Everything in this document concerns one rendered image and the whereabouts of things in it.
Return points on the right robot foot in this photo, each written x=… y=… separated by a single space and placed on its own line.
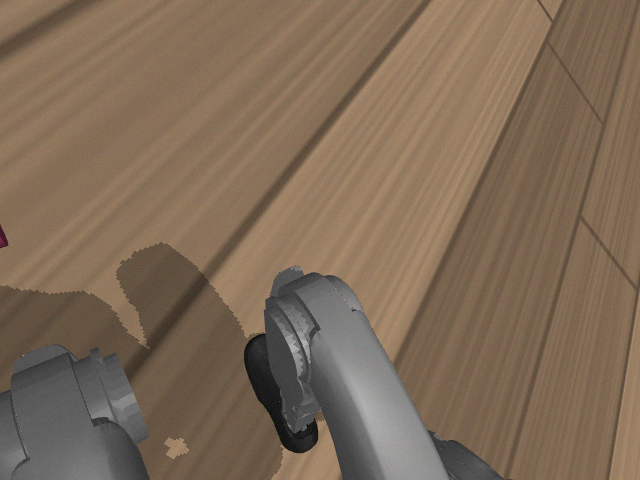
x=268 y=393

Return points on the bottle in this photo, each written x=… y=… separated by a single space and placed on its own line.
x=3 y=239

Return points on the right robot hand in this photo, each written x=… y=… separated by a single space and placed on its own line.
x=461 y=463

